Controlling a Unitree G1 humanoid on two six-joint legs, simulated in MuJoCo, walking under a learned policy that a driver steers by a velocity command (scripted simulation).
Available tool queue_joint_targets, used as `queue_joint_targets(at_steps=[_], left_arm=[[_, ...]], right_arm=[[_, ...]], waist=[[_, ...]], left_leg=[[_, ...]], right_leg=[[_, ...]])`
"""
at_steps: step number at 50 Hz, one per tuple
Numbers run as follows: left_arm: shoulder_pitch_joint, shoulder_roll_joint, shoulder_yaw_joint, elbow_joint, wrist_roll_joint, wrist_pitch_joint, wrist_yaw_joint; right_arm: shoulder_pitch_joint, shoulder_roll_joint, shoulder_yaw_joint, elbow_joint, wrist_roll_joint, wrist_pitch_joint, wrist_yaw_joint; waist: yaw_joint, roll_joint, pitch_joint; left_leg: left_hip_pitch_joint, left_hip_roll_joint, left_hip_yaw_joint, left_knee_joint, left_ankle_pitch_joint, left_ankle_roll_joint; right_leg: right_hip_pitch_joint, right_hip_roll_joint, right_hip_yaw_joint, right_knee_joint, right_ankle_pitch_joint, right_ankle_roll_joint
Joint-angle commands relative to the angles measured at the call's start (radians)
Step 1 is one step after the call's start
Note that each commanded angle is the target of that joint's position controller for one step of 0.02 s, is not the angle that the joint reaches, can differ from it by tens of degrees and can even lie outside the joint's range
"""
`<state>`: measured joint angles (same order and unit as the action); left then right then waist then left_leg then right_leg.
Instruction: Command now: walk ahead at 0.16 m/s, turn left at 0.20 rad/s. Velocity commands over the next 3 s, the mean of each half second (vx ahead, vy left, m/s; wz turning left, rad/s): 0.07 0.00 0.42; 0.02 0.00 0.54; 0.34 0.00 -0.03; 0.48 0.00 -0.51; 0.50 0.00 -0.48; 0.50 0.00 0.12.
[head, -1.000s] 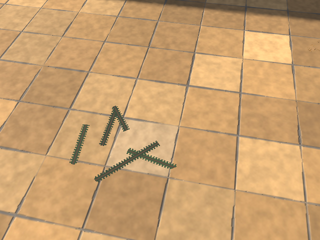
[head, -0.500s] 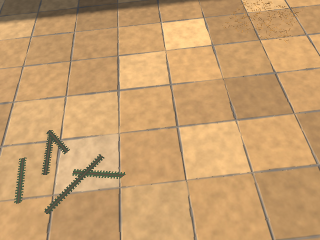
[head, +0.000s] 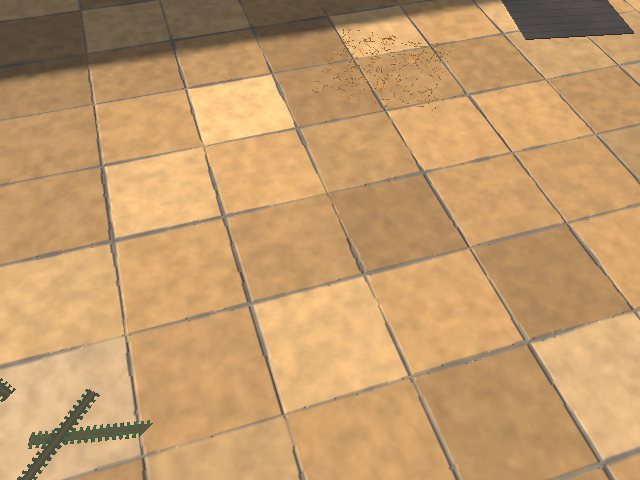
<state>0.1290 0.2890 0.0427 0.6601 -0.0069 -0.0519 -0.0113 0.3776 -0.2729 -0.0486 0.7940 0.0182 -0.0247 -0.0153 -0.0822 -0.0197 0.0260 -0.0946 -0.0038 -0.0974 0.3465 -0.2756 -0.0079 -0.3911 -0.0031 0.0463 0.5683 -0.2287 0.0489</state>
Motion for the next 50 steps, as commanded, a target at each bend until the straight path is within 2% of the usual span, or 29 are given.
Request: queue_joint_targets(at_steps=[1, 2, 3, 4, 5, 6, 8, 10, 14, 16, 19, 22, 24, 25, 26, 27, 28, 29, 30, 31, 33, 38, 43, 45, 46, 47, 48, 49, 50], left_arm=[[0.034, 0.122, 0.047, -0.061, -0.001, -0.018, 0.011], [0.083, 0.161, 0.057, -0.069, 0.01, -0.013, 0.026], [0.135, 0.251, 0.076, -0.08, 0.032, 0.001, 0.042], [0.189, 0.236, 0.081, -0.045, 0.03, 0.021, 0.037], [0.163, 0.173, 0.06, -0.051, 0.023, 0.024, 0.031], [0.108, 0.137, 0.048, -0.056, 0.02, 0.021, 0.026], [0.001, 0.104, 0.037, -0.065, 0.015, 0.016, 0.021], [-0.019, 0.102, 0.039, -0.051, 0.028, 0.014, 0.025], [-0.016, 0.125, 0.05, -0.025, 0.022, 0.024, 0.04], [-0.025, 0.151, 0.059, -0.02, 0.017, 0.031, 0.038], [-0.027, 0.184, 0.07, -0.009, 0.004, 0.039, 0.027], [-0.02, 0.205, 0.079, 0.003, -0.021, 0.04, 0.015], [-0.003, 0.188, 0.077, 0.02, -0.036, 0.04, 0.012], [0.055, 0.152, 0.067, 0.035, -0.016, 0.035, 0.01], [0.04, 0.079, 0.036, -0.014, 0.047, 0.032, 0.009], [-0.016, 0.123, 0.047, -0.021, 0.033, 0.035, 0.013], [-0.049, 0.159, 0.057, -0.024, 0.003, 0.043, 0.015], [-0.044, 0.156, 0.059, -0.02, -0.001, 0.046, 0.022], [-0.04, 0.16, 0.061, -0.009, 0.008, 0.05, 0.03], [-0.03, 0.164, 0.064, -0.006, 0.014, 0.053, 0.034], [0.001, 0.139, 0.057, 0.008, 0.012, 0.054, 0.03], [-0.026, 0.108, 0.043, 0.002, 0.007, 0.057, 0.032], [-0.03, 0.121, 0.051, -0.012, -0.003, 0.044, 0.017], [0.01, 0.119, 0.055, -0.005, -0.003, 0.033, 0.008], [0.047, 0.113, 0.056, 0.007, -0.001, 0.027, 0.004], [0.066, 0.133, 0.062, 0.011, 0.01, 0.024, 0.005], [0.08, 0.184, 0.067, -0.005, 0.029, 0.027, 0.01], [0.07, 0.232, 0.075, 0.01, 0.051, 0.027, 0.006], [0.051, 0.191, 0.066, -0.013, 0.04, 0.017, 0.006]], right_arm=[[-0.08, -0.184, -0.043, -0.084, 0.011, -0.002, -0.006], [-0.087, -0.135, -0.027, -0.097, -0.004, -0.008, -0.005], [-0.062, -0.056, -0.004, -0.128, -0.022, -0.015, -0.008], [-0.035, -0.09, -0.014, -0.134, -0.002, -0.01, -0.02], [-0.004, -0.161, -0.04, -0.113, 0.006, 0.004, -0.026], [-0.007, -0.17, -0.05, -0.101, 0.009, 0.02, -0.028], [-0.007, -0.162, -0.059, -0.095, 0.002, 0.053, -0.037], [-0.024, -0.126, -0.053, -0.114, 0.001, 0.068, -0.034], [-0.121, -0.094, -0.039, -0.183, -0.004, 0.071, -0.011], [-0.154, -0.09, -0.033, -0.211, -0.007, 0.07, 0.006], [-0.184, -0.111, -0.037, -0.244, -0.003, 0.075, 0.025], [-0.204, -0.128, -0.047, -0.277, 0.001, 0.085, 0.037], [-0.157, -0.152, -0.064, -0.272, -0.003, 0.084, 0.036], [-0.095, -0.232, -0.092, -0.266, -0.005, 0.081, 0.02], [-0.074, -0.348, -0.111, -0.292, -0.016, 0.074, 0.0], [-0.061, -0.295, -0.09, -0.3, -0.037, 0.049, 0.014], [-0.096, -0.263, -0.079, -0.293, -0.032, 0.03, 0.022], [-0.145, -0.238, -0.075, -0.282, -0.016, 0.022, 0.018], [-0.187, -0.215, -0.067, -0.287, -0.002, 0.024, 0.014], [-0.222, -0.213, -0.062, -0.292, 0.0, 0.03, 0.007], [-0.242, -0.218, -0.061, -0.297, -0.013, 0.037, -0.001], [-0.233, -0.24, -0.071, -0.287, -0.009, 0.048, -0.013], [-0.248, -0.238, -0.071, -0.284, -0.008, 0.058, -0.002], [-0.271, -0.228, -0.067, -0.284, -0.001, 0.062, -0.002], [-0.286, -0.214, -0.062, -0.286, 0.005, 0.065, -0.006], [-0.259, -0.185, -0.052, -0.278, 0.004, 0.066, -0.009], [-0.205, -0.118, -0.03, -0.27, -0.016, 0.063, -0.009], [-0.227, -0.157, -0.044, -0.3, -0.009, 0.055, -0.014], [-0.213, -0.223, -0.063, -0.279, -0.015, 0.045, -0.02]], waist=[[0.104, 0.157, -0.046], [0.131, 0.116, -0.106], [0.133, -0.102, -0.204], [0.141, -0.243, -0.232], [0.129, -0.166, -0.171], [0.107, -0.144, -0.122], [0.069, -0.129, -0.068], [0.062, -0.133, -0.053], [0.084, -0.107, -0.052], [0.091, -0.095, -0.058], [0.096, -0.092, -0.06], [0.091, -0.094, -0.063], [0.055, -0.062, -0.084], [0.043, 0.071, -0.137], [0.063, 0.37, -0.162], [0.001, 0.253, -0.264], [0.01, 0.168, -0.204], [0.042, 0.134, -0.153], [0.057, 0.102, -0.128], [0.079, 0.113, -0.118], [0.097, 0.127, -0.139], [0.073, 0.146, -0.135], [0.062, 0.188, -0.111], [0.084, 0.192, -0.124], [0.107, 0.188, -0.133], [0.105, 0.152, -0.14], [0.078, -0.049, -0.17], [0.067, -0.259, -0.078], [0.087, -0.175, -0.048]], left_leg=[[-0.123, 0.147, -0.183, 0.002, 0.311, 0.127], [-0.184, 0.095, -0.152, 0.1, 0.222, 0.067], [-0.367, -0.006, -0.057, 0.324, -0.07, -0.006], [-0.445, -0.039, 0.011, 0.529, -0.406, -0.041], [-0.475, -0.002, -0.025, 0.691, -0.407, -0.056], [-0.505, 0.015, -0.021, 0.765, -0.353, -0.062], [-0.489, 0.044, -0.002, 0.785, -0.238, -0.082], [-0.447, 0.045, 0.038, 0.785, -0.148, -0.1], [-0.452, 0.077, 0.058, 0.624, -0.071, -0.102], [-0.411, 0.086, 0.078, 0.541, -0.048, -0.087], [-0.355, 0.077, 0.115, 0.445, -0.041, -0.058], [-0.307, 0.059, 0.143, 0.32, -0.035, -0.014], [-0.151, 0.014, 0.162, 0.13, 0.128, 0.039], [0.039, 0.063, 0.054, 0.073, 0.441, 0.091], [0.23, 0.34, -0.331, 0.095, 0.893, 0.271], [0.184, 0.422, -0.445, 0.052, 0.809, 0.418], [0.143, 0.367, -0.343, 0.036, 0.732, 0.384], [0.105, 0.304, -0.27, 0.037, 0.633, 0.321], [0.073, 0.268, -0.239, 0.033, 0.574, 0.278], [0.016, 0.241, -0.21, 0.028, 0.579, 0.263], [-0.018, 0.212, -0.188, 0.02, 0.589, 0.26], [-0.053, 0.188, -0.238, 0.025, 0.403, 0.256], [-0.097, 0.172, -0.355, 0.035, 0.274, 0.237], [-0.086, 0.159, -0.377, 0.074, 0.295, 0.214], [-0.106, 0.136, -0.365, 0.106, 0.289, 0.184], [-0.158, 0.097, -0.334, 0.151, 0.196, 0.134], [-0.277, -0.009, -0.207, 0.336, -0.123, 0.067], [-0.459, -0.119, -0.061, 0.498, -0.35, 0.022], [-0.495, -0.065, -0.099, 0.661, -0.315, 0.001]], right_leg=[[0.275, 0.027, -0.026, -0.206, 0.185, -0.034], [0.417, -0.078, 0.053, -0.205, 0.277, -0.068], [0.608, -0.293, 0.238, -0.152, 0.509, -0.165], [0.547, -0.417, 0.403, -0.202, 0.48, -0.286], [0.481, -0.393, 0.368, -0.217, 0.421, -0.296], [0.43, -0.344, 0.276, -0.222, 0.401, -0.267], [0.324, -0.286, 0.144, -0.255, 0.406, -0.245], [0.253, -0.259, 0.051, -0.287, 0.45, -0.264], [0.291, -0.285, -0.01, -0.301, 0.435, -0.292], [0.291, -0.299, -0.036, -0.297, 0.441, -0.296], [0.294, -0.316, -0.064, -0.27, 0.459, -0.287], [0.325, -0.332, -0.078, -0.195, 0.458, -0.247], [0.275, -0.28, -0.144, -0.052, 0.401, -0.171], [0.152, -0.204, -0.213, 0.138, 0.277, -0.091], [-0.179, -0.045, -0.241, 0.476, -0.409, 0.015], [-0.236, 0.008, -0.035, 0.646, -0.516, 0.029], [-0.259, -0.02, 0.006, 0.696, -0.448, 0.022], [-0.273, -0.039, 0.016, 0.659, -0.361, 0.011], [-0.27, -0.051, 0.023, 0.608, -0.298, 0.012], [-0.22, -0.044, 0.02, 0.578, -0.245, 0.02], [-0.153, -0.014, 0.007, 0.518, -0.188, 0.036], [-0.076, 0.014, 0.024, 0.28, -0.147, 0.051], [0.01, 0.044, 0.035, 0.118, -0.152, 0.025], [0.068, 0.043, 0.025, -0.004, -0.103, 0.004], [0.143, 0.038, 0.008, -0.123, -0.004, -0.012], [0.231, -0.023, 0.043, -0.202, 0.102, -0.039], [0.34, -0.226, 0.249, -0.272, 0.127, -0.113], [0.26, -0.352, 0.491, -0.333, 0.005, -0.28], [0.238, -0.361, 0.51, -0.367, -0.199, -0.323]])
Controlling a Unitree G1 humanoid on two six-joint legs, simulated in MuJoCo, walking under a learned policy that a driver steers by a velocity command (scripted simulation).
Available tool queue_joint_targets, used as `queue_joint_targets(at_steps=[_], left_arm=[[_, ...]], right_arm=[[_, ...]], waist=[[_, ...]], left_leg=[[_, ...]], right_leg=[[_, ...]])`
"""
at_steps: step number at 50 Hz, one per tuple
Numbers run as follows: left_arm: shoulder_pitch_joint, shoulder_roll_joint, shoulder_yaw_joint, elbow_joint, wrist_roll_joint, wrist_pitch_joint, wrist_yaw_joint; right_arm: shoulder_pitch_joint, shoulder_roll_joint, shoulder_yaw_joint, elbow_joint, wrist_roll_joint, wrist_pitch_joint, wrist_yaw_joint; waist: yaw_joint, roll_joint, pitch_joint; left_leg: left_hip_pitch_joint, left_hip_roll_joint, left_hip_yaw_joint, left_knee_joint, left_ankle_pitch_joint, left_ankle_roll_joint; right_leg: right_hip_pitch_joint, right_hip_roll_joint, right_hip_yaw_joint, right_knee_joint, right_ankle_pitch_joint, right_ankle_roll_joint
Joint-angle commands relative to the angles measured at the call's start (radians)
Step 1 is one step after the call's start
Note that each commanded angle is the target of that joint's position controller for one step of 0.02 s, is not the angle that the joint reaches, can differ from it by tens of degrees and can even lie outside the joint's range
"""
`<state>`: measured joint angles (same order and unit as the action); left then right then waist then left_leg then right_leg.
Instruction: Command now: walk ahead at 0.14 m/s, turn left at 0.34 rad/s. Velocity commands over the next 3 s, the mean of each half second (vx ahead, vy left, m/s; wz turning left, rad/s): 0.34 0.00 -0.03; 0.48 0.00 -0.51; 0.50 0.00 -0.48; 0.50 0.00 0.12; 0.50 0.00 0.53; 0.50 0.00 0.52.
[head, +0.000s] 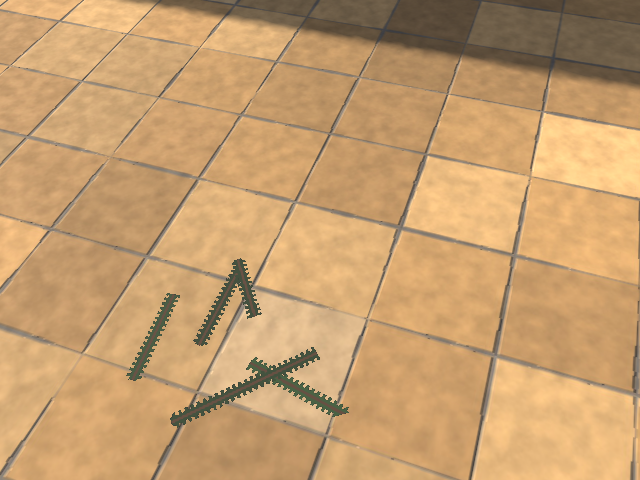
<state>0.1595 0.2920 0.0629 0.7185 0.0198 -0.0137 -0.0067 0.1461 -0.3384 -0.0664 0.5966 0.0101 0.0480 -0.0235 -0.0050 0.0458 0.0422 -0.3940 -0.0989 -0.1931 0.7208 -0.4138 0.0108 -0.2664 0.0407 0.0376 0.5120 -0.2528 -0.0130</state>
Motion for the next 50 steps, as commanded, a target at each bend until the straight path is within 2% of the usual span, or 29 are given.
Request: queue_joint_targets(at_steps=[1, 2, 3, 7, 10, 13, 15, 16, 17, 18, 19, 20, 21, 24, 27, 30, 34, 36, 39, 40, 41, 42, 43, 44, 45, 46, 47, 49, 50], left_arm=[[0.009, 0.158, 0.037, -0.067, -0.004, -0.026, 0.007], [0.005, 0.147, 0.032, -0.064, -0.021, -0.031, 0.013], [0.02, 0.134, 0.027, -0.051, -0.03, -0.035, 0.019], [0.114, 0.138, 0.025, -0.028, -0.027, -0.041, 0.031], [0.147, 0.164, 0.03, -0.019, -0.034, -0.04, 0.027], [0.181, 0.196, 0.037, -0.01, -0.045, -0.032, 0.015], [0.163, 0.192, 0.034, -0.012, -0.056, -0.025, 0.011], [0.165, 0.165, 0.025, -0.012, -0.053, -0.025, 0.009], [0.15, 0.111, 0.009, -0.018, -0.045, -0.031, 0.005], [0.118, 0.009, -0.023, -0.046, -0.021, -0.04, -0.002], [0.143, 0.034, -0.012, -0.096, -0.052, -0.055, 0.011], [0.14, 0.127, 0.014, -0.08, -0.07, -0.058, 0.017], [0.131, 0.141, 0.024, -0.07, -0.073, -0.054, 0.012], [0.123, 0.096, 0.024, -0.043, -0.055, -0.039, 0.001], [0.103, 0.056, 0.015, -0.051, -0.051, -0.03, -0.01], [0.028, 0.036, 0.004, -0.089, -0.045, -0.031, -0.017], [-0.111, 0.01, -0.015, -0.144, -0.041, -0.038, -0.047], [-0.157, 0.015, -0.016, -0.172, -0.045, -0.04, -0.062], [-0.13, 0.064, 0.005, -0.192, -0.044, -0.034, -0.071], [-0.051, 0.098, 0.023, -0.179, -0.045, -0.028, -0.069], [0.085, 0.145, 0.05, -0.151, -0.048, -0.023, -0.06], [0.248, 0.198, 0.08, -0.115, -0.049, -0.009, -0.039], [0.248, 0.303, 0.092, -0.111, -0.053, -0.008, -0.021], [0.271, 0.263, 0.077, -0.147, -0.044, -0.027, -0.024], [0.238, 0.202, 0.061, -0.134, -0.035, -0.04, -0.028], [0.179, 0.18, 0.054, -0.13, -0.04, -0.048, -0.027], [0.108, 0.156, 0.046, -0.14, -0.039, -0.051, -0.026], [0.042, 0.128, 0.035, -0.16, -0.019, -0.055, -0.02], [0.037, 0.131, 0.037, -0.153, -0.023, -0.058, -0.017]], right_arm=[[0.024, -0.168, -0.053, -0.064, -0.002, -0.032, -0.006], [0.044, -0.136, -0.047, -0.039, -0.006, -0.033, -0.004], [0.036, -0.116, -0.041, -0.033, -0.008, -0.037, -0.002], [-0.043, -0.053, -0.015, -0.043, -0.002, -0.074, 0.016], [-0.097, -0.008, 0.006, -0.055, 0.001, -0.1, 0.026], [-0.079, -0.026, 0.001, -0.047, 0.013, -0.122, 0.039], [0.01, -0.046, -0.011, -0.015, 0.021, -0.132, 0.041], [0.07, -0.062, -0.021, 0.009, 0.021, -0.132, 0.036], [0.165, -0.081, -0.032, 0.026, 0.02, -0.132, 0.024], [0.318, -0.143, -0.045, 0.039, -0.001, -0.13, 0.01], [0.341, -0.24, -0.071, 0.055, -0.022, -0.128, 0.02], [0.291, -0.154, -0.049, 0.052, -0.017, -0.14, 0.028], [0.239, -0.089, -0.029, 0.052, -0.009, -0.147, 0.029], [0.154, -0.03, -0.013, 0.06, -0.018, -0.155, 0.026], [0.163, -0.031, -0.018, 0.081, -0.023, -0.166, 0.022], [0.16, -0.052, -0.023, 0.105, -0.02, -0.162, 0.017], [0.196, -0.095, -0.032, 0.144, -0.008, -0.149, 0.007], [0.221, -0.109, -0.035, 0.166, 0.001, -0.138, 0.007], [0.216, -0.156, -0.046, 0.174, 0.006, -0.117, -0.001], [0.212, -0.172, -0.05, 0.171, 0.007, -0.107, -0.005], [0.201, -0.178, -0.05, 0.166, 0.012, -0.102, -0.009], [0.196, -0.165, -0.041, 0.15, 0.01, -0.108, -0.012], [0.297, -0.002, 0.007, 0.098, -0.036, -0.127, 0.006], [0.25, -0.054, 0.011, 0.078, -0.01, -0.168, 0.02], [0.124, -0.118, -0.008, 0.039, 0.03, -0.186, 0.027], [0.091, -0.108, 0.0, 0.023, 0.03, -0.196, 0.025], [0.09, -0.099, 0.0, 0.035, 0.007, -0.198, 0.017], [0.129, -0.108, -0.008, 0.048, -0.017, -0.176, 0.017], [0.14, -0.098, -0.006, 0.051, -0.024, -0.166, 0.017]], waist=[[0.001, -0.208, -0.039], [-0.002, -0.201, -0.02], [0.011, -0.198, 0.002], [0.066, -0.186, 0.008], [0.093, -0.204, 0.011], [0.077, -0.213, 0.019], [0.014, -0.19, 0.006], [-0.02, -0.165, -0.016], [-0.073, -0.145, -0.063], [-0.138, 0.039, -0.172], [-0.106, 0.237, -0.164], [-0.099, 0.14, -0.089], [-0.073, 0.141, -0.014], [-0.029, 0.093, 0.04], [-0.025, 0.056, 0.029], [-0.033, 0.032, 0.056], [-0.074, 0.002, 0.097], [-0.077, -0.002, 0.102], [-0.021, 0.044, 0.016], [0.029, 0.062, -0.045], [0.108, 0.054, -0.125], [0.196, 0.003, -0.201], [0.073, -0.287, -0.286], [0.116, -0.218, -0.479], [0.142, -0.137, -0.332], [0.095, -0.073, -0.197], [0.044, -0.018, -0.127], [-0.017, -0.057, -0.09], [-0.026, -0.064, -0.082]], left_leg=[[-0.234, 0.042, 0.0, 0.335, -0.1, -0.022], [-0.268, 0.049, 0.01, 0.348, -0.045, -0.038], [-0.308, 0.059, 0.011, 0.353, 0.006, -0.05], [-0.3, 0.11, 0.14, 0.233, 0.115, -0.067], [-0.165, 0.123, 0.188, 0.028, 0.122, -0.063], [-0.005, 0.091, 0.212, -0.128, 0.089, -0.048], [0.169, 0.082, 0.212, -0.275, 0.222, -0.023], [0.295, 0.079, 0.214, -0.315, 0.247, -0.011], [0.458, 0.135, 0.162, -0.324, 0.233, 0.007], [0.65, 0.359, -0.085, -0.372, 0.131, 0.065], [0.61, 0.536, -0.418, -0.487, -0.158, 0.197], [0.533, 0.51, -0.417, -0.519, -0.277, 0.216], [0.496, 0.458, -0.309, -0.531, -0.231, 0.185], [0.4, 0.352, -0.024, -0.566, 0.148, 0.129], [0.378, 0.334, 0.111, -0.579, 0.367, 0.141], [0.365, 0.331, 0.201, -0.597, 0.442, 0.147], [0.371, 0.348, 0.297, -0.603, 0.498, 0.136], [0.43, 0.365, 0.327, -0.571, 0.584, 0.127], [0.51, 0.374, 0.375, -0.399, 1.068, 0.1], [0.516, 0.37, 0.385, -0.27, 1.213, 0.093], [0.449, 0.353, 0.398, -0.085, 1.228, 0.074], [0.241, 0.315, 0.398, 0.179, 1.027, 0.039], [-0.211, 0.13, 0.359, 0.569, -0.047, -0.024], [-0.326, 0.05, 0.101, 0.741, -0.199, -0.025], [-0.409, 0.107, 0.063, 0.721, -0.092, -0.01], [-0.398, 0.15, 0.078, 0.625, 0.003, 0.002], [-0.344, 0.185, 0.086, 0.536, 0.05, -0.003], [-0.23, 0.213, 0.081, 0.462, 0.103, -0.023], [-0.213, 0.216, 0.095, 0.429, 0.115, -0.041]], right_leg=[[0.122, -0.355, 0.46, -0.321, -0.327, -0.225], [0.155, -0.307, 0.412, -0.33, -0.366, -0.186], [0.189, -0.299, 0.392, -0.336, -0.343, -0.177], [0.233, -0.257, 0.271, -0.363, -0.197, -0.178], [0.172, -0.242, 0.211, -0.362, -0.094, -0.178], [0.086, -0.252, 0.227, -0.335, -0.087, -0.196], [0.01, -0.25, 0.249, -0.29, -0.104, -0.175], [-0.046, -0.227, 0.24, -0.242, -0.087, -0.15], [-0.136, -0.175, 0.203, -0.131, -0.095, -0.103], [-0.28, -0.066, 0.099, 0.218, -0.223, -0.029], [-0.483, -0.01, 0.049, 0.459, -0.332, -0.007], [-0.524, -0.071, 0.112, 0.598, -0.276, -0.012], [-0.565, -0.086, 0.118, 0.629, -0.182, -0.019], [-0.517, -0.131, 0.101, 0.613, 0.01, -0.002], [-0.514, -0.129, 0.083, 0.588, 0.115, 0.024], [-0.507, -0.129, 0.061, 0.413, 0.213, 0.041], [-0.447, -0.123, -0.034, 0.211, 0.292, 0.013], [-0.438, -0.112, -0.062, 0.15, 0.262, -0.018], [-0.302, -0.03, -0.138, 0.123, 0.142, -0.083], [-0.196, 0.009, -0.157, 0.127, 0.096, -0.109], [0.008, 0.043, -0.156, 0.09, 0.117, -0.145], [0.303, 0.014, -0.06, 0.047, 0.138, -0.187], [0.667, -0.261, 0.45, 0.025, 0.054, -0.342], [0.737, -0.388, 0.848, -0.157, -0.12, -0.452], [0.641, -0.35, 0.713, -0.216, -0.11, -0.379], [0.475, -0.304, 0.576, -0.229, -0.036, -0.339], [0.327, -0.259, 0.481, -0.234, 0.079, -0.309], [0.162, -0.208, 0.388, -0.275, 0.233, -0.3], [0.118, -0.202, 0.363, -0.289, 0.286, -0.307]])
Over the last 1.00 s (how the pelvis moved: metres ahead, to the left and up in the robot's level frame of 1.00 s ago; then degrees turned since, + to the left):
0.11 -0.01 -0.01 33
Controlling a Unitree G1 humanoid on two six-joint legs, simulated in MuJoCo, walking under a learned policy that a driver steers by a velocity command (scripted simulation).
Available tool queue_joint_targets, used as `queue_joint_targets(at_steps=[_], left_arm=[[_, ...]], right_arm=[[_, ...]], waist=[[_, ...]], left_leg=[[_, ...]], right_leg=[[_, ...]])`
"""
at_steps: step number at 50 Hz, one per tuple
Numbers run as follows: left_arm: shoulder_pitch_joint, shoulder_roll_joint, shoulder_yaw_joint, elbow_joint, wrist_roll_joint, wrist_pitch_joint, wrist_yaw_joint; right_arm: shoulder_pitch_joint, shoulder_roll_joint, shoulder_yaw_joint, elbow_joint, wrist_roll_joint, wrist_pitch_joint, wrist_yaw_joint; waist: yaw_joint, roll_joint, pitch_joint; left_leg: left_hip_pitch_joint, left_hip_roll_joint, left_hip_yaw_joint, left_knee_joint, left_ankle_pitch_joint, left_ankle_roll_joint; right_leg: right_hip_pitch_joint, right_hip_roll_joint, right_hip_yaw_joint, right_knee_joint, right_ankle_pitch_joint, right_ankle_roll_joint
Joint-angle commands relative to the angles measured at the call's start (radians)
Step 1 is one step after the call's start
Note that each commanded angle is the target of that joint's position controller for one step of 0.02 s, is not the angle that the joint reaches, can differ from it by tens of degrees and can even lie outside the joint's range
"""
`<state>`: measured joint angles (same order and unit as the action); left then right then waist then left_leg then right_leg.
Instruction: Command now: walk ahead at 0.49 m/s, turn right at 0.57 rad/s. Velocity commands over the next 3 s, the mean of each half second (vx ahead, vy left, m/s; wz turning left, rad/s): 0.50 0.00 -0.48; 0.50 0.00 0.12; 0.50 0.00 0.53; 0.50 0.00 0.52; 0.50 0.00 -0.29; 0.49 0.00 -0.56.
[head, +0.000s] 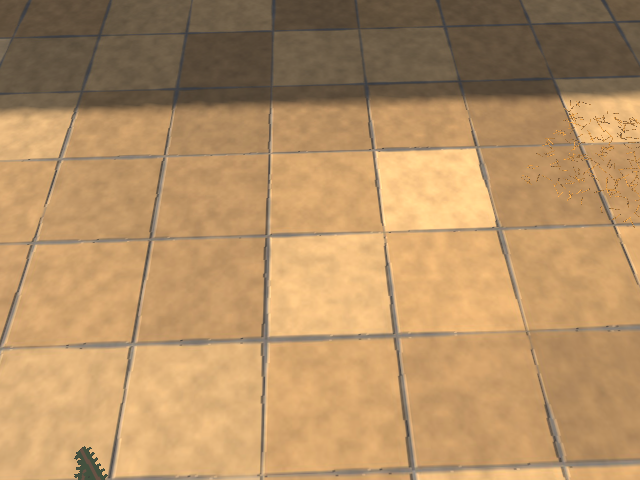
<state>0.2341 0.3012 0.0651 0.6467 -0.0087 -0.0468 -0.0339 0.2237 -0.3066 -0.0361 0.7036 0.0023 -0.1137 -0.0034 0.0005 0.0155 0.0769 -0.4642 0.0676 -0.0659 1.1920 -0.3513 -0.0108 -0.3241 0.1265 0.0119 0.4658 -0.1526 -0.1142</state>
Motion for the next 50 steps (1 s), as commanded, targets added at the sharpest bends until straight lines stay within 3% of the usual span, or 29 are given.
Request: queue_joint_targets(at_steps=[1, 4, 7, 10, 13, 15, 16, 17, 18, 19, 20, 21, 22, 23, 25, 30, 33, 36, 38, 39, 40, 41, 42, 43, 44, 45, 46, 47, 50], left_arm=[[-0.028, 0.124, 0.035, -0.069, -0.001, -0.028, 0.014], [0.011, 0.151, 0.041, -0.04, -0.005, -0.024, 0.033], [0.055, 0.16, 0.043, -0.017, -0.014, -0.011, 0.044], [0.106, 0.169, 0.046, 0.008, -0.021, -0.003, 0.047], [0.112, 0.156, 0.044, 0.017, -0.021, 0.007, 0.051], [0.098, 0.129, 0.036, 0.021, -0.013, 0.011, 0.049], [0.11, 0.076, 0.017, 0.019, -0.005, 0.008, 0.044], [0.197, 0.016, -0.004, 0.005, -0.009, 0.003, 0.043], [0.265, 0.033, -0.01, 0.005, -0.029, -0.005, 0.046], [0.205, 0.122, 0.009, 0.014, -0.036, -0.005, 0.047], [0.106, 0.143, 0.015, 0.0, -0.028, -0.003, 0.047], [0.045, 0.131, 0.013, -0.018, -0.014, -0.006, 0.047], [0.018, 0.118, 0.014, -0.025, -0.004, -0.009, 0.043], [0.026, 0.099, 0.011, -0.024, -0.005, -0.01, 0.038], [0.036, 0.063, 0.001, -0.017, -0.004, -0.009, 0.032], [-0.11, 0.018, -0.025, -0.052, 0.006, -0.024, 0.021], [-0.206, 0.02, -0.027, -0.071, -0.003, -0.034, 0.011], [-0.26, 0.042, -0.019, -0.097, -0.009, -0.046, -0.001], [-0.223, 0.072, -0.006, -0.09, -0.009, -0.054, -0.004], [-0.151, 0.094, 0.008, -0.069, -0.007, -0.056, 0.0], [-0.028, 0.136, 0.03, -0.035, 0.0, -0.056, 0.01], [0.15, 0.211, 0.051, -0.015, 0.02, -0.052, 0.024], [0.19, 0.268, 0.062, 0.004, 0.026, -0.037, 0.022], [0.181, 0.169, 0.04, 0.005, 0.016, -0.035, 0.02], [0.126, 0.125, 0.025, 0.008, 0.007, -0.036, 0.021], [0.063, 0.097, 0.015, 0.008, 0.009, -0.039, 0.019], [0.017, 0.068, 0.008, 0.012, 0.013, -0.042, 0.016], [-0.011, 0.057, 0.007, 0.018, 0.021, -0.049, 0.016], [-0.039, 0.068, 0.019, 0.045, 0.02, -0.071, 0.019]], right_arm=[[0.061, -0.116, -0.033, -0.055, -0.022, 0.006, -0.004], [-0.049, -0.078, -0.017, -0.09, -0.027, 0.016, -0.008], [-0.178, -0.05, -0.005, -0.116, -0.018, 0.007, 0.002], [-0.248, -0.072, -0.011, -0.135, 0.001, -0.004, 0.015], [-0.232, -0.113, -0.032, -0.134, 0.007, -0.015, 0.024], [-0.112, -0.131, -0.049, -0.101, 0.005, -0.023, 0.022], [-0.01, -0.16, -0.062, -0.087, -0.01, -0.029, 0.016], [0.106, -0.233, -0.078, -0.076, -0.034, -0.028, 0.01], [0.186, -0.233, -0.089, -0.024, -0.013, -0.014, 0.025], [0.147, -0.15, -0.067, -0.037, 0.007, -0.01, 0.029], [0.102, -0.112, -0.055, -0.042, 0.004, -0.001, 0.026], [0.063, -0.096, -0.047, -0.042, -0.005, 0.004, 0.025], [0.042, -0.076, -0.04, -0.036, -0.011, 0.004, 0.023], [0.033, -0.069, -0.035, -0.032, -0.015, 0.003, 0.021], [0.042, -0.071, -0.035, -0.014, -0.004, -0.001, 0.021], [0.077, -0.135, -0.049, 0.026, 0.011, 0.008, 0.015], [0.135, -0.151, -0.049, 0.058, 0.021, 0.019, 0.014], [0.176, -0.163, -0.051, 0.084, 0.028, 0.036, 0.011], [0.171, -0.182, -0.058, 0.089, 0.029, 0.047, 0.004], [0.157, -0.183, -0.057, 0.088, 0.03, 0.051, 0.002], [0.159, -0.156, -0.046, 0.085, 0.023, 0.05, 0.002], [0.144, -0.086, -0.019, 0.049, -0.003, 0.046, 0.003], [0.277, 0.009, 0.008, 0.032, 0.014, 0.032, 0.001], [0.231, -0.101, -0.019, 0.049, 0.038, 0.028, -0.001], [0.152, -0.14, -0.036, 0.029, 0.049, 0.029, 0.0], [0.118, -0.129, -0.036, 0.026, 0.04, 0.033, -0.003], [0.098, -0.116, -0.039, 0.022, 0.028, 0.041, -0.002], [0.11, -0.097, -0.04, 0.025, 0.028, 0.053, 0.0], [0.102, -0.049, -0.034, 0.013, 0.026, 0.079, 0.004]], waist=[[-0.034, -0.034, -0.107], [-0.002, -0.045, -0.064], [0.053, -0.074, -0.06], [0.079, -0.094, -0.064], [0.055, -0.127, -0.075], [-0.007, -0.148, -0.108], [-0.053, -0.114, -0.202], [-0.055, 0.071, -0.352], [-0.048, 0.309, -0.392], [-0.068, 0.173, -0.258], [-0.074, 0.091, -0.155], [-0.061, 0.05, -0.088], [-0.042, 0.051, -0.058], [-0.023, 0.075, -0.053], [-0.012, 0.096, -0.065], [-0.052, 0.065, -0.044], [-0.088, 0.061, -0.031], [-0.082, 0.066, -0.015], [-0.041, 0.075, -0.032], [0.008, 0.069, -0.07], [0.068, 0.052, -0.156], [0.142, -0.057, -0.317], [0.085, -0.323, -0.441], [0.116, -0.221, -0.368], [0.105, -0.175, -0.233], [0.076, -0.13, -0.172], [0.051, -0.126, -0.12], [0.022, -0.139, -0.097], [-0.009, -0.105, -0.06]], left_leg=[[-0.131, 0.05, -0.018, -0.081, 0.063, -0.037], [-0.141, 0.029, 0.007, -0.27, 0.221, -0.072], [-0.061, -0.026, 0.016, -0.521, 0.414, -0.074], [-0.017, -0.059, -0.004, -0.631, 0.441, -0.066], [0.016, -0.065, -0.036, -0.695, 0.331, -0.029], [0.158, -0.062, 0.0, -0.745, 0.3, 0.019], [0.346, 0.007, -0.047, -0.743, 0.287, 0.07], [0.686, 0.209, -0.35, -0.75, 0.189, 0.191], [0.798, 0.337, -0.726, -0.873, -0.087, 0.293], [0.708, 0.313, -0.701, -0.915, -0.236, 0.266], [0.601, 0.271, -0.55, -0.918, -0.18, 0.231], [0.495, 0.227, -0.442, -0.937, -0.063, 0.221], [0.43, 0.192, -0.365, -0.957, 0.041, 0.216], [0.385, 0.164, -0.311, -0.978, 0.109, 0.21], [0.354, 0.143, -0.239, -1.007, 0.212, 0.225], [0.344, 0.127, -0.104, -1.051, 0.341, 0.228], [0.338, 0.121, -0.07, -1.04, 0.364, 0.212], [0.386, 0.155, -0.115, -0.998, 0.374, 0.197], [0.409, 0.172, -0.14, -0.946, 0.415, 0.176], [0.391, 0.149, -0.121, -0.868, 0.503, 0.155], [0.332, 0.093, -0.082, -0.71, 0.552, 0.125], [0.148, 0.023, -0.036, -0.406, 0.32, 0.081], [-0.176, -0.101, 0.018, -0.098, -0.218, 0.028], [-0.274, -0.058, -0.068, 0.027, -0.222, 0.023], [-0.318, -0.021, -0.059, 0.048, -0.132, 0.028], [-0.288, 0.013, -0.041, 0.026, -0.055, 0.022], [-0.265, 0.035, -0.039, -0.011, 0.0, 0.015], [-0.213, 0.056, -0.043, -0.03, 0.041, 0.01], [-0.19, 0.067, -0.039, -0.071, 0.108, -0.007]], right_leg=[[0.129, -0.279, 0.351, -0.248, 0.231, -0.207], [0.048, -0.226, 0.274, -0.253, 0.228, -0.177], [0.023, -0.18, 0.246, -0.226, 0.113, -0.119], [0.073, -0.208, 0.317, -0.184, 0.042, -0.104], [0.176, -0.247, 0.416, -0.092, 0.027, -0.083], [0.191, -0.237, 0.408, -0.001, 0.103, -0.053], [0.153, -0.185, 0.355, 0.169, 0.117, -0.021], [-0.096, -0.07, 0.237, 0.482, -0.093, 0.047], [-0.337, -0.028, 0.169, 0.724, -0.431, 0.087], [-0.431, -0.079, 0.203, 0.81, -0.378, 0.093], [-0.444, -0.114, 0.169, 0.826, -0.3, 0.095], [-0.433, -0.139, 0.144, 0.785, -0.245, 0.096], [-0.409, -0.172, 0.136, 0.726, -0.199, 0.095], [-0.365, -0.192, 0.12, 0.685, -0.173, 0.096], [-0.331, -0.205, 0.082, 0.611, -0.153, 0.107], [-0.302, -0.214, 0.034, 0.293, 0.052, 0.127], [-0.224, -0.184, 0.009, 0.154, 0.157, 0.132], [-0.191, -0.163, 0.024, 0.071, 0.136, 0.113], [-0.106, -0.151, 0.024, 0.024, 0.092, 0.091], [0.016, -0.138, 0.009, -0.017, 0.092, 0.071], [0.217, -0.152, 0.014, -0.022, 0.095, 0.044], [0.503, -0.347, 0.202, 0.015, 0.099, -0.022], [0.74, -0.559, 0.594, -0.076, -0.096, -0.157], [0.66, -0.532, 0.642, -0.144, -0.25, -0.148], [0.549, -0.499, 0.495, -0.164, -0.231, -0.113], [0.44, -0.454, 0.391, -0.192, -0.145, -0.092], [0.353, -0.42, 0.311, -0.225, -0.071, -0.084], [0.283, -0.396, 0.241, -0.259, -0.013, -0.076], [0.202, -0.392, 0.114, -0.321, 0.133, -0.088]])
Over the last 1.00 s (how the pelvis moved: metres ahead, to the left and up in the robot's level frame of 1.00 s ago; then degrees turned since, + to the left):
0.37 -0.04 0.00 -22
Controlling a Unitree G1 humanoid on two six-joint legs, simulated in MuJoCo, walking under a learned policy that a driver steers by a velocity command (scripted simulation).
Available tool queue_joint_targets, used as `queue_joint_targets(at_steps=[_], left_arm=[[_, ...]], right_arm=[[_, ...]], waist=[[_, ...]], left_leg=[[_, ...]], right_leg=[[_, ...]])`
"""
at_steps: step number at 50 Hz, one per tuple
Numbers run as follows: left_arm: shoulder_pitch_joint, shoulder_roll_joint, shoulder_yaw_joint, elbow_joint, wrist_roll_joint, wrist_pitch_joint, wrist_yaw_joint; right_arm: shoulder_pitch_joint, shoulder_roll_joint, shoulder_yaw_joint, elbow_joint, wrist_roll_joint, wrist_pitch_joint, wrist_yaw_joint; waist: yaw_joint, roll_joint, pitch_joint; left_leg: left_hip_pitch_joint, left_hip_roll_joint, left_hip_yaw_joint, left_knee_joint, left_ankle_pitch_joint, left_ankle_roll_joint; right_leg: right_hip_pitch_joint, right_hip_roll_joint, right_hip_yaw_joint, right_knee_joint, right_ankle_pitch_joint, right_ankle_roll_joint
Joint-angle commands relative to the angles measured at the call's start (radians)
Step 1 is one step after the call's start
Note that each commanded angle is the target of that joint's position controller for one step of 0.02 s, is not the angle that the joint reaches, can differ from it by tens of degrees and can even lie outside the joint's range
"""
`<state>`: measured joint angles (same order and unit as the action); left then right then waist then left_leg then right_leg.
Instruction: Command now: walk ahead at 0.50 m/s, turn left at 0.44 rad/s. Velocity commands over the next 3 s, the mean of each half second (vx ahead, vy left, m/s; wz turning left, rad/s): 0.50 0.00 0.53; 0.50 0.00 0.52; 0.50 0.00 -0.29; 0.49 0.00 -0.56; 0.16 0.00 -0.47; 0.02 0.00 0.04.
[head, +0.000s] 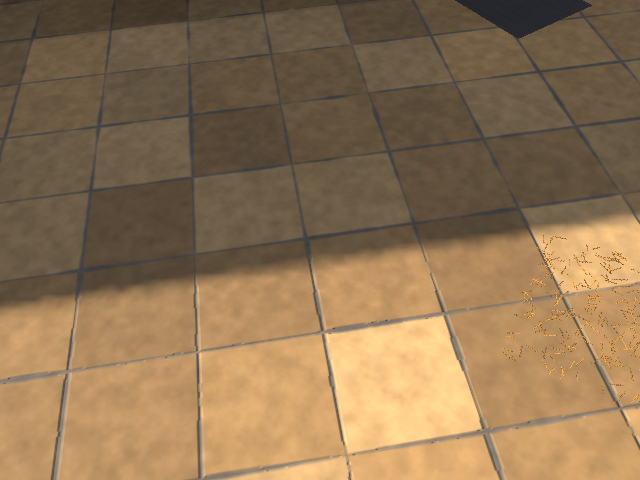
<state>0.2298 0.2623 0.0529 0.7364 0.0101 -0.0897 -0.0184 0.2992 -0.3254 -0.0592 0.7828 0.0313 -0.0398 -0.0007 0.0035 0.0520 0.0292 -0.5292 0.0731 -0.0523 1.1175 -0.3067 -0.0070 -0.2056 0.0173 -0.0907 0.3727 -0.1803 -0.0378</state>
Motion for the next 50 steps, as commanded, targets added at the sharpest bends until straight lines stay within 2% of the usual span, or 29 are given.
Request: queue_joint_targets(at_steps=[1, 7, 12, 14, 15, 16, 17, 18, 19, 20, 21, 22, 23, 24, 26, 29, 32, 34, 37, 39, 40, 41, 42, 43, 44, 45, 46, 48, 50], left_arm=[[-0.033, 0.118, 0.036, -0.034, 0.001, -0.032, 0.006], [0.009, 0.175, 0.052, 0.014, -0.006, -0.02, 0.022], [0.071, 0.217, 0.067, 0.054, -0.031, 0.013, 0.025], [0.063, 0.248, 0.075, 0.053, -0.038, 0.028, 0.03], [0.056, 0.258, 0.078, 0.05, -0.041, 0.037, 0.034], [0.046, 0.245, 0.071, 0.045, -0.043, 0.042, 0.038], [0.075, 0.192, 0.049, 0.027, -0.015, 0.035, 0.039], [0.155, 0.062, 0.007, -0.03, 0.012, 0.008, 0.025], [0.037, 0.159, 0.022, -0.037, -0.023, -0.025, 0.012], [-0.043, 0.191, 0.031, -0.068, -0.054, -0.041, 0.006], [-0.049, 0.175, 0.025, -0.064, -0.041, -0.05, 0.013], [-0.042, 0.176, 0.03, -0.053, -0.015, -0.05, 0.02], [-0.019, 0.18, 0.034, -0.048, -0.007, -0.04, 0.02], [-0.009, 0.174, 0.035, -0.046, -0.002, -0.028, 0.019], [-0.014, 0.147, 0.029, -0.046, 0.007, -0.01, 0.021], [-0.127, 0.112, 0.014, -0.078, 0.008, -0.004, 0.022], [-0.234, 0.093, 0.003, -0.102, -0.003, -0.013, 0.009], [-0.28, 0.105, 0.005, -0.117, -0.013, -0.021, 0.001], [-0.281, 0.142, 0.019, -0.123, -0.017, -0.033, -0.01], [-0.218, 0.162, 0.032, -0.11, -0.02, -0.041, -0.009], [-0.132, 0.179, 0.045, -0.088, -0.016, -0.046, -0.004], [-0.007, 0.219, 0.06, -0.073, 0.001, -0.05, 0.004], [0.118, 0.303, 0.082, -0.052, 0.018, -0.04, 0.01], [0.138, 0.255, 0.074, -0.035, -0.008, -0.031, 0.0], [0.088, 0.18, 0.053, -0.05, -0.015, -0.025, 0.002], [0.054, 0.152, 0.042, -0.049, -0.008, -0.018, 0.003], [0.028, 0.131, 0.032, -0.035, -0.002, -0.014, 0.0], [0.006, 0.111, 0.021, -0.02, 0.004, -0.016, -0.002], [0.01, 0.12, 0.022, -0.008, -0.012, -0.019, -0.003]], right_arm=[[0.007, -0.026, -0.011, -0.078, -0.006, 0.009, 0.001], [-0.167, 0.002, 0.006, -0.142, -0.01, -0.001, 0.035], [-0.279, -0.018, 0.001, -0.215, -0.009, 0.003, 0.061], [-0.238, -0.05, -0.016, -0.225, -0.012, 0.01, 0.064], [-0.148, -0.082, -0.035, -0.209, -0.011, 0.014, 0.061], [0.011, -0.132, -0.067, -0.168, -0.008, 0.019, 0.05], [0.157, -0.219, -0.1, -0.137, -0.002, 0.032, 0.027], [0.097, -0.305, -0.103, -0.158, -0.001, 0.019, 0.026], [0.116, -0.211, -0.076, -0.184, -0.006, 0.001, 0.035], [0.085, -0.165, -0.062, -0.173, -0.015, -0.013, 0.038], [0.031, -0.146, -0.056, -0.175, -0.012, -0.02, 0.037], [-0.03, -0.119, -0.048, -0.185, -0.016, -0.021, 0.034], [-0.064, -0.099, -0.04, -0.202, -0.029, -0.022, 0.029], [-0.077, -0.098, -0.039, -0.206, -0.032, -0.024, 0.025], [-0.065, -0.11, -0.042, -0.194, -0.025, -0.029, 0.015], [-0.022, -0.134, -0.05, -0.169, -0.018, -0.025, -0.005], [0.019, -0.142, -0.052, -0.148, -0.012, -0.016, -0.014], [0.052, -0.147, -0.055, -0.13, -0.007, -0.011, -0.016], [0.067, -0.133, -0.054, -0.116, -0.004, -0.003, -0.021], [0.05, -0.13, -0.056, -0.118, -0.007, 0.004, -0.022], [0.039, -0.106, -0.047, -0.123, -0.009, 0.006, -0.02], [0.038, -0.05, -0.026, -0.136, -0.018, 0.004, -0.015], [0.151, 0.011, -0.007, -0.159, 0.0, -0.003, -0.016], [0.173, -0.045, -0.009, -0.164, 0.01, -0.007, -0.019], [0.099, -0.125, -0.031, -0.156, 0.011, -0.003, -0.018], [0.031, -0.125, -0.03, -0.162, -0.002, 0.001, -0.02], [-0.016, -0.104, -0.028, -0.173, -0.017, -0.003, -0.018], [-0.02, -0.064, -0.022, -0.178, -0.017, -0.008, -0.007], [-0.026, -0.032, -0.012, -0.178, -0.024, -0.013, -0.001]], waist=[[-0.014, -0.127, -0.001], [0.043, -0.086, 0.048], [0.063, -0.086, 0.071], [0.021, -0.122, 0.013], [-0.035, -0.129, -0.046], [-0.123, -0.108, -0.13], [-0.17, 0.023, -0.22], [-0.037, 0.236, -0.311], [-0.122, 0.094, -0.368], [-0.12, 0.053, -0.224], [-0.074, -0.027, -0.145], [-0.035, -0.042, -0.1], [-0.002, -0.016, -0.092], [0.01, -0.008, -0.087], [0.017, -0.017, -0.072], [-0.018, -0.006, -0.032], [-0.062, 0.021, -0.016], [-0.079, 0.029, -0.01], [-0.066, 0.049, -0.015], [-0.027, 0.083, -0.026], [0.019, 0.08, -0.065], [0.077, 0.024, -0.184], [0.062, -0.228, -0.341], [0.058, -0.348, -0.34], [0.076, -0.23, -0.198], [0.074, -0.157, -0.115], [0.059, -0.125, -0.044], [0.014, -0.158, -0.011], [-0.001, -0.161, -0.014]], left_leg=[[-0.143, 0.064, -0.057, -0.029, 0.096, -0.017], [-0.123, 0.046, 0.013, -0.355, 0.345, 0.001], [-0.139, 0.015, 0.076, -0.477, 0.246, 0.059], [-0.029, -0.049, 0.135, -0.482, 0.143, 0.099], [0.095, -0.093, 0.162, -0.492, 0.11, 0.125], [0.33, -0.138, 0.165, -0.549, 0.16, 0.162], [0.633, -0.01, -0.058, -0.57, 0.177, 0.223], [0.894, 0.22, -0.646, -0.703, -0.044, 0.407], [0.907, 0.256, -0.759, -0.82, -0.129, 0.401], [0.805, 0.23, -0.616, -0.837, -0.053, 0.356], [0.665, 0.185, -0.499, -0.833, 0.059, 0.325], [0.543, 0.147, -0.41, -0.839, 0.176, 0.303], [0.467, 0.123, -0.364, -0.858, 0.257, 0.299], [0.422, 0.111, -0.345, -0.877, 0.309, 0.304], [0.35, 0.09, -0.281, -0.894, 0.397, 0.311], [0.303, 0.041, -0.216, -0.896, 0.371, 0.275], [0.274, 0.011, -0.205, -0.883, 0.258, 0.231], [0.292, 0.03, -0.247, -0.862, 0.215, 0.223], [0.379, 0.063, -0.335, -0.779, 0.189, 0.207], [0.399, 0.069, -0.377, -0.716, 0.226, 0.189], [0.383, 0.031, -0.36, -0.638, 0.267, 0.164], [0.305, -0.025, -0.301, -0.422, 0.224, 0.13], [-0.025, -0.169, -0.153, -0.081, -0.074, 0.047], [-0.213, -0.135, -0.134, 0.106, -0.292, 0.029], [-0.268, -0.083, -0.142, 0.177, -0.209, 0.022], [-0.244, -0.056, -0.105, 0.173, -0.133, 0.02], [-0.223, -0.037, -0.096, 0.125, -0.085, 0.02], [-0.144, -0.002, -0.078, 0.038, -0.037, 0.024], [-0.12, 0.01, -0.032, -0.064, -0.025, 0.015]], right_leg=[[0.082, -0.285, 0.184, -0.238, 0.192, -0.167], [0.122, -0.266, 0.0, -0.257, 0.252, -0.141], [0.28, -0.309, -0.063, -0.177, 0.379, -0.105], [0.314, -0.306, -0.096, -0.04, 0.701, -0.082], [0.302, -0.293, -0.115, 0.104, 0.833, -0.067], [0.21, -0.256, -0.143, 0.317, 0.821, -0.035], [-0.048, -0.206, -0.144, 0.633, 0.451, 0.013], [-0.465, 0.01, -0.007, 0.945, -0.414, 0.067], [-0.559, -0.01, 0.187, 1.019, -0.412, 0.049], [-0.622, -0.049, 0.18, 0.985, -0.309, 0.028], [-0.583, -0.092, 0.177, 0.902, -0.225, 0.021], [-0.519, -0.12, 0.177, 0.817, -0.174, 0.029], [-0.452, -0.138, 0.187, 0.782, -0.137, 0.036], [-0.42, -0.137, 0.181, 0.751, -0.119, 0.05], [-0.4, -0.127, 0.159, 0.674, -0.078, 0.084], [-0.406, -0.097, 0.15, 0.461, 0.101, 0.115], [-0.328, -0.048, 0.144, 0.252, 0.256, 0.117], [-0.298, -0.031, 0.155, 0.192, 0.281, 0.109], [-0.274, -0.024, 0.188, 0.123, 0.207, 0.08], [-0.193, -0.02, 0.176, 0.101, 0.119, 0.048], [-0.066, -0.021, 0.158, 0.058, 0.123, 0.021], [0.162, -0.131, 0.249, 0.078, 0.095, -0.035], [0.537, -0.361, 0.632, 0.038, -0.1, -0.185], [0.567, -0.446, 0.898, -0.061, -0.353, -0.224], [0.448, -0.41, 0.786, -0.091, -0.421, -0.184], [0.326, -0.358, 0.655, -0.1, -0.325, -0.155], [0.212, -0.311, 0.559, -0.123, -0.208, -0.155], [0.097, -0.249, 0.453, -0.165, -0.069, -0.16], [0.07, -0.23, 0.4, -0.193, 0.041, -0.19]])
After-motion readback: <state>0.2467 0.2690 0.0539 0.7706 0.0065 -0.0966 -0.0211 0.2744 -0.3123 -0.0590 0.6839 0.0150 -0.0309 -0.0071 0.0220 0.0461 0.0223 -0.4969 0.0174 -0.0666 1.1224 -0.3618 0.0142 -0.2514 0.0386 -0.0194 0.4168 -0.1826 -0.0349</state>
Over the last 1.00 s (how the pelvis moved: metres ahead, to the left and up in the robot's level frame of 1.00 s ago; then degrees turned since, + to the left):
0.52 -0.07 0.01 -7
